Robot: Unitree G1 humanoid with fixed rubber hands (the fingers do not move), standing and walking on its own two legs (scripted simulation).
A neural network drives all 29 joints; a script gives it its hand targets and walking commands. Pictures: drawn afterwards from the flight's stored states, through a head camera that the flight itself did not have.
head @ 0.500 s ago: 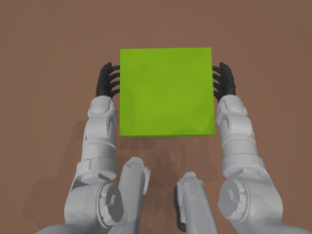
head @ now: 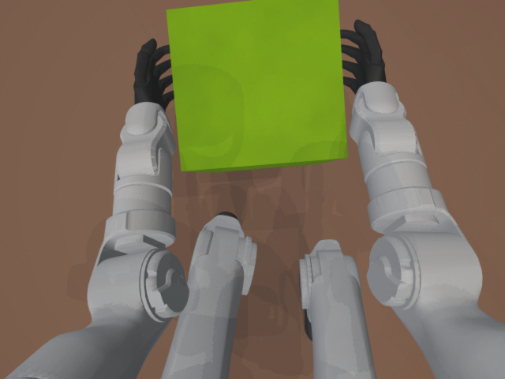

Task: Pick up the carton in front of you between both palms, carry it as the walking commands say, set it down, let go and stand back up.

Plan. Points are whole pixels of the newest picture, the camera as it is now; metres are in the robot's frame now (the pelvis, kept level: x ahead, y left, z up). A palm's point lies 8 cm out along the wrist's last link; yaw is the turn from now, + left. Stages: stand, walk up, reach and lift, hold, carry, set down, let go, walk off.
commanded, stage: set down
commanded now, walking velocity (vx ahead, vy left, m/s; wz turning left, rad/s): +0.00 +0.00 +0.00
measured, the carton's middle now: (259, 106) +0.49 +0.10 -0.21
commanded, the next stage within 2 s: none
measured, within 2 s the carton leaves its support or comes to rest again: rests again in 1.38 s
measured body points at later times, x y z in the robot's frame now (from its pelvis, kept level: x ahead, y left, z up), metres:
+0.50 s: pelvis +0.00 +0.00 -0.05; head +0.35 +0.01 +0.22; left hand +0.47 +0.25 -0.21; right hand +0.55 -0.04 -0.22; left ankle +0.14 +0.15 -0.42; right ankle +0.07 -0.12 -0.42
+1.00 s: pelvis +0.00 +0.00 -0.06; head +0.36 +0.01 +0.20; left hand +0.47 +0.26 -0.24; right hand +0.55 -0.04 -0.26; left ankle +0.14 +0.14 -0.42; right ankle +0.07 -0.12 -0.42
